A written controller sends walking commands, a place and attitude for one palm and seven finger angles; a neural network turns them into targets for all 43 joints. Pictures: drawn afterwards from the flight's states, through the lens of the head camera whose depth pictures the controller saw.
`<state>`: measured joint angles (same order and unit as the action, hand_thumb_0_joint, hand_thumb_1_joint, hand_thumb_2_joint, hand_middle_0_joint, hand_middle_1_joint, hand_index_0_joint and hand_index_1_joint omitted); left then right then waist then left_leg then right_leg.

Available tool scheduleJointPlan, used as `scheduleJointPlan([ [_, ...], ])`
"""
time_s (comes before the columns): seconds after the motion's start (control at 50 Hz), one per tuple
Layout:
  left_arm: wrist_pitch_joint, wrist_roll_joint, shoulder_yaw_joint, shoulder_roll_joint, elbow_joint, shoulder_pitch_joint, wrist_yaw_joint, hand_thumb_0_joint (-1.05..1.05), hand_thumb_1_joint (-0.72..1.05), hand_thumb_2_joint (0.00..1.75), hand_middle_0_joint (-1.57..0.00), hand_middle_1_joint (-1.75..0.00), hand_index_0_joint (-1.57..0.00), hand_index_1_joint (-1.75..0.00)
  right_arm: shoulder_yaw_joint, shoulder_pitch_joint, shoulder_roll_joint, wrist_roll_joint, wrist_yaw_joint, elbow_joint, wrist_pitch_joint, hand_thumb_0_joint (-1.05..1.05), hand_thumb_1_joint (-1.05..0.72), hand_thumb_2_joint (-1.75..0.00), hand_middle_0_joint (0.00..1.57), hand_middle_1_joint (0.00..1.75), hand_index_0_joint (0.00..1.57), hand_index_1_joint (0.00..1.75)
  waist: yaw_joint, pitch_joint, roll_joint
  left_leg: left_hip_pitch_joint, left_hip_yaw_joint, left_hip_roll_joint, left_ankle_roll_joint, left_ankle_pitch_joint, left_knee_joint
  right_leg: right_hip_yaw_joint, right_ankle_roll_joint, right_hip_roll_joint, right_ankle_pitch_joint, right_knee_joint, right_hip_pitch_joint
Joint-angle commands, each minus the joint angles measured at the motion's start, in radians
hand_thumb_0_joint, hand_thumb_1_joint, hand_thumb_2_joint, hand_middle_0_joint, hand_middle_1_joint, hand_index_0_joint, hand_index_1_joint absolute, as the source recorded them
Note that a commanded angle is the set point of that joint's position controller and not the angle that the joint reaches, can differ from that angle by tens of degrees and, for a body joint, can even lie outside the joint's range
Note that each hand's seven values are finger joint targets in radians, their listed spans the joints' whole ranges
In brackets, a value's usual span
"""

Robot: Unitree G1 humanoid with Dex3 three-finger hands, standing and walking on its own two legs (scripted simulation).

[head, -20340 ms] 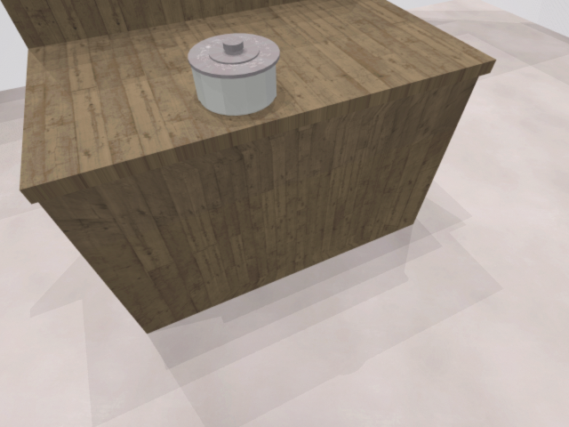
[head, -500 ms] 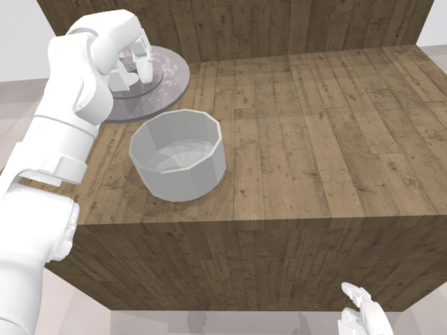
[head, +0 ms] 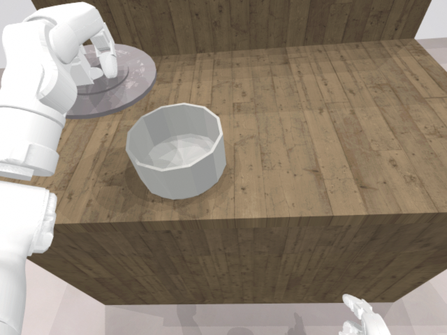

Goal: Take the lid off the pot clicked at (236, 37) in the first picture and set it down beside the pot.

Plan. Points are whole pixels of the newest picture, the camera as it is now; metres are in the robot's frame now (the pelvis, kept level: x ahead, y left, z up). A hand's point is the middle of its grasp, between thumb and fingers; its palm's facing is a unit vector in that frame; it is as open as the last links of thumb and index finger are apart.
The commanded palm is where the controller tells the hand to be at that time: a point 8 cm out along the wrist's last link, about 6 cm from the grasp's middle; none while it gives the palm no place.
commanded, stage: move the lid sideways beside the pot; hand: left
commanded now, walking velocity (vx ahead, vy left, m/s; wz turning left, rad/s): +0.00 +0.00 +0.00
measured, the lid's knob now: (90, 64) +0.49 +0.22 +0.26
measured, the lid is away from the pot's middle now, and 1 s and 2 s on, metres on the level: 0.11 0.23 0.23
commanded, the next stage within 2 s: lower the lid onto the table in 1.10 s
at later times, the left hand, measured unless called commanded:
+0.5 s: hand (43, 71) +0.44 +0.27 +0.28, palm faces -0.13 -0.04 -0.99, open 4.0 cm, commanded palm +0.41 +0.28 +0.35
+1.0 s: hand (10, 76) +0.43 +0.32 +0.28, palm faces -0.16 -0.04 -0.99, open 4.0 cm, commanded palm +0.41 +0.32 +0.35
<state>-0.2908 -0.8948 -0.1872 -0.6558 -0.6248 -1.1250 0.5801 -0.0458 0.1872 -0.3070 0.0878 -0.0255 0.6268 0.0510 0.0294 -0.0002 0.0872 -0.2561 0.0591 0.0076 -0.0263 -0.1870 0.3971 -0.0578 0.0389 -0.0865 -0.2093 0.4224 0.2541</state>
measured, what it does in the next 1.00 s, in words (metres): stands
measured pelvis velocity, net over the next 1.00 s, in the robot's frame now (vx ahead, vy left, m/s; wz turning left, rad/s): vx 0.00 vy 0.01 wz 0.01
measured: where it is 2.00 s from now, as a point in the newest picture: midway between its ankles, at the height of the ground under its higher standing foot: outside the picture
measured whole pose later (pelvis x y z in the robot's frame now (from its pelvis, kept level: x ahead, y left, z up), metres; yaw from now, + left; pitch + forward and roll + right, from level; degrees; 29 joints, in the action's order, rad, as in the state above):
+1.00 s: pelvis +0.00 +0.01 +0.00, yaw +1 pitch +4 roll -1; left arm -0.13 -0.93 -0.03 -0.88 -0.71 -1.08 0.60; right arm -0.04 0.23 -0.33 0.10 -0.05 0.63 0.11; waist 0.04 0.02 0.08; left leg -0.30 0.04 0.00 -0.03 -0.19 0.42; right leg -0.08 0.04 -0.07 -0.18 0.37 0.26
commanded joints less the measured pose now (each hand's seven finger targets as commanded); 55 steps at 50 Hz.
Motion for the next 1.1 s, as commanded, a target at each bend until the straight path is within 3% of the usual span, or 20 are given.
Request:
scheduleJointPlan([
  [0.0,0.018,-0.046,0.141,-0.326,0.219,-0.617,-0.057,0.00,0.51,1.21,-0.82,-0.81,-1.25,-0.97,0.051,-0.086,-0.112,0.007,-0.010,-0.150,-0.040,0.00,-0.90,-0.90,0.20,0.30,0.20,0.30,0.001,-0.437,-0.060,0.209,-0.055,0.030,-0.049,0.288,-0.009,-0.005,-0.075,0.077,0.286,-0.023,-0.111],
  [0.06,0.038,-0.042,0.222,-0.426,0.331,-0.604,-0.060,0.00,0.51,1.21,-0.82,-0.81,-1.25,-0.97,0.057,-0.075,-0.120,0.003,-0.003,-0.164,-0.041,0.00,-0.90,-0.90,0.20,0.30,0.20,0.30,-0.017,-0.531,-0.021,0.249,-0.063,0.028,-0.049,0.381,0.004,0.008,-0.073,0.079,0.331,-0.017,-0.157],
  [0.1,0.033,-0.039,0.186,-0.375,0.283,-0.590,-0.048,0.00,0.51,1.21,-0.82,-0.81,-1.25,-0.97,0.057,-0.077,-0.116,0.008,-0.005,-0.157,-0.035,0.00,-0.90,-0.90,0.20,0.30,0.20,0.30,-0.003,-0.469,-0.029,0.244,-0.064,0.024,-0.049,0.392,0.006,-0.006,-0.075,0.079,0.329,-0.020,-0.119],
  [0.14,0.033,-0.023,0.221,-0.416,0.242,-0.491,-0.048,0.00,0.51,1.21,-0.82,-0.81,-1.25,-0.97,0.067,-0.056,-0.144,0.006,0.000,-0.152,-0.026,0.00,-0.90,-0.90,0.20,0.30,0.20,0.30,-0.006,-0.449,-0.026,0.238,-0.066,0.021,-0.048,0.399,0.017,-0.002,-0.076,0.077,0.330,-0.029,-0.109],
  [0.22,0.036,-0.038,0.182,-0.385,0.248,-0.553,-0.038,0.00,0.51,1.21,-0.82,-0.81,-1.25,-0.97,0.062,-0.074,-0.126,0.014,-0.005,-0.154,-0.013,0.00,-0.90,-0.90,0.20,0.30,0.20,0.30,0.004,-0.421,-0.039,0.228,-0.060,0.023,-0.049,0.329,0.005,-0.013,-0.075,0.086,0.278,-0.036,-0.084],
  [0.26,0.058,-0.035,0.241,-0.474,0.399,-0.609,-0.051,0.00,0.51,1.21,-0.82,-0.81,-1.25,-0.97,0.062,-0.074,-0.127,0.010,-0.001,-0.172,-0.021,0.00,-0.90,-0.90,0.20,0.30,0.20,0.30,-0.012,-0.537,0.032,0.280,-0.069,0.023,-0.045,0.393,0.006,0.000,-0.075,0.085,0.292,-0.026,-0.127],
  [0.34,0.052,-0.023,0.216,-0.439,0.209,-0.501,-0.041,0.00,0.51,1.21,-0.82,-0.81,-1.25,-0.97,0.065,-0.051,-0.147,0.013,-0.007,-0.141,-0.007,0.00,-0.90,-0.90,0.20,0.30,0.20,0.30,0.009,-0.421,-0.025,0.234,-0.070,0.020,-0.044,0.344,0.011,-0.012,-0.077,0.082,0.272,-0.045,-0.074],
  [0.42,0.061,-0.038,0.190,-0.413,0.248,-0.573,-0.039,0.00,0.51,1.21,-0.82,-0.81,-1.25,-0.97,0.059,-0.070,-0.126,0.013,-0.010,-0.148,-0.006,0.00,-0.90,-0.90,0.20,0.30,0.20,0.30,0.009,-0.431,-0.007,0.245,-0.072,0.022,-0.045,0.331,0.005,-0.019,-0.078,0.088,0.253,-0.041,-0.068],
  [0.46,0.073,-0.046,0.277,-0.529,0.287,-0.547,-0.048,0.00,0.51,1.21,-0.82,-0.81,-1.25,-0.97,0.060,-0.059,-0.138,0.008,-0.005,-0.153,-0.002,0.00,-0.90,-0.90,0.20,0.30,0.20,0.30,-0.012,-0.507,0.004,0.247,-0.068,0.024,-0.045,0.377,0.007,-0.006,-0.077,0.087,0.286,-0.035,-0.123],
  [0.52,0.071,-0.042,0.198,-0.429,0.228,-0.559,-0.034,0.00,0.51,1.21,-0.82,-0.81,-1.25,-0.97,0.060,-0.075,-0.126,0.017,-0.011,-0.148,0.008,0.00,-0.90,-0.90,0.20,0.30,0.20,0.30,0.013,-0.416,-0.015,0.234,-0.067,0.020,-0.045,0.333,0.009,-0.021,-0.076,0.088,0.256,-0.045,-0.065],
  [0.56,0.077,-0.051,0.260,-0.514,0.217,-0.518,-0.041,0.00,0.51,1.21,-0.82,-0.81,-1.25,-0.97,0.061,-0.050,-0.139,0.012,-0.008,-0.145,0.012,0.00,-0.90,-0.90,0.20,0.30,0.20,0.30,-0.001,-0.454,-0.025,0.227,-0.063,0.021,-0.046,0.334,0.004,-0.013,-0.075,0.091,0.258,-0.048,-0.095],
  [0.62,0.088,-0.054,0.238,-0.499,0.196,-0.548,-0.034,0.00,0.51,1.21,-0.82,-0.81,-1.25,-0.97,0.059,-0.061,-0.136,0.015,-0.015,-0.146,0.020,0.00,-0.90,-0.90,0.20,0.30,0.20,0.30,0.008,-0.432,-0.026,0.212,-0.061,0.025,-0.050,0.303,0.006,-0.019,-0.078,0.088,0.258,-0.047,-0.087],
  [0.66,0.104,-0.055,0.281,-0.559,0.255,-0.542,-0.043,0.00,0.51,1.21,-0.82,-0.81,-1.25,-0.97,0.059,-0.052,-0.137,0.012,-0.011,-0.154,0.019,0.00,-0.90,-0.90,0.20,0.30,0.20,0.30,-0.002,-0.494,0.010,0.234,-0.062,0.024,-0.048,0.350,0.007,-0.009,-0.077,0.091,0.267,-0.043,-0.118],
  [0.72,0.104,-0.054,0.221,-0.491,0.137,-0.532,-0.032,0.00,0.51,1.21,-0.82,-0.81,-1.25,-0.97,0.058,-0.046,-0.137,0.019,-0.021,-0.136,0.029,0.00,-0.90,-0.90,0.20,0.30,0.20,0.30,0.021,-0.372,-0.007,0.197,-0.064,0.022,-0.048,0.263,0.001,-0.028,-0.078,0.095,0.212,-0.061,-0.051],
  [0.76,0.125,-0.057,0.253,-0.555,0.204,-0.564,-0.041,0.00,0.51,1.21,-0.82,-0.81,-1.25,-0.97,0.058,-0.035,-0.143,0.019,-0.020,-0.142,0.027,0.00,-0.90,-0.90,0.20,0.30,0.20,0.30,0.012,-0.446,0.023,0.214,-0.061,0.025,-0.047,0.268,-0.007,-0.017,-0.076,0.097,0.209,-0.060,-0.088],
  [0.8,0.132,-0.061,0.222,-0.517,0.159,-0.573,-0.041,0.00,0.51,1.21,-0.82,-0.81,-1.25,-0.97,0.057,-0.031,-0.138,0.021,-0.029,-0.132,0.024,0.00,-0.90,-0.90,0.20,0.30,0.20,0.30,0.025,-0.419,0.025,0.216,-0.061,0.023,-0.051,0.266,-0.002,-0.024,-0.079,0.096,0.209,-0.059,-0.069],
  [0.9,0.162,-0.061,0.261,-0.567,0.150,-0.568,-0.046,0.00,0.51,1.21,-0.82,-0.81,-1.25,-0.97,0.059,-0.012,-0.143,0.018,-0.037,-0.123,0.016,0.00,-0.90,-0.90,0.20,0.30,0.20,0.30,0.021,-0.428,0.042,0.218,-0.066,0.024,-0.052,0.270,-0.001,-0.023,-0.080,0.098,0.206,-0.064,-0.076],
  [0.96,0.175,-0.071,0.333,-0.655,0.156,-0.540,-0.049,0.00,0.51,1.21,-0.82,-0.81,-1.25,-0.97,0.064,0.005,-0.153,0.010,-0.030,-0.126,0.024,0.00,-0.90,-0.90,0.20,0.30,0.20,0.30,0.006,-0.473,0.041,0.210,-0.062,0.026,-0.052,0.325,0.007,-0.013,-0.081,0.096,0.255,-0.057,-0.121],
  [1.02,0.170,-0.058,0.267,-0.567,0.130,-0.531,-0.032,0.00,0.51,1.21,-0.82,-0.81,-1.25,-0.97,0.069,-0.012,-0.149,0.017,-0.029,-0.128,0.034,0.00,-0.90,-0.90,0.20,0.30,0.20,0.30,0.018,-0.408,0.030,0.203,-0.061,0.021,-0.054,0.297,0.008,-0.024,-0.079,0.095,0.236,-0.066,-0.078],
  [1.08,0.173,-0.064,0.306,-0.607,0.184,-0.506,-0.036,0.00,0.51,1.21,-0.82,-0.81,-1.25,-0.97,0.072,-0.016,-0.150,0.012,-0.023,-0.137,0.038,0.00,-0.90,-0.90,0.20,0.30,0.20,0.30,0.013,-0.448,0.064,0.231,-0.065,0.022,-0.057,0.359,0.026,-0.018,-0.083,0.096,0.260,-0.061,-0.088],
])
